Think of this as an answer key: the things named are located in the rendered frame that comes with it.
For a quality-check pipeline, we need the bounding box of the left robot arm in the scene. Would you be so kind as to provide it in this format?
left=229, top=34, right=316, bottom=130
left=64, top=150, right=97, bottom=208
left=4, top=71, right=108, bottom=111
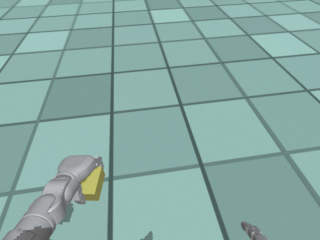
left=2, top=171, right=80, bottom=240

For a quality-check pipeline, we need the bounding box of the small box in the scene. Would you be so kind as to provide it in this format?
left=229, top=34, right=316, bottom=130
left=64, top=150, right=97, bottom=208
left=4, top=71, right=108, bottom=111
left=80, top=167, right=105, bottom=201

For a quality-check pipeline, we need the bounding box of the left robot hand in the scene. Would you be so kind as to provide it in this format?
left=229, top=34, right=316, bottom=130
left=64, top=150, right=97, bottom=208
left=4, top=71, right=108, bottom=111
left=57, top=155, right=104, bottom=204

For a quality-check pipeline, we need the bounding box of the right robot hand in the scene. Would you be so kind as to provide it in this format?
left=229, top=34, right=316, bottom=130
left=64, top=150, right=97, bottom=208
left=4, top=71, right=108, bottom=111
left=241, top=221, right=268, bottom=240

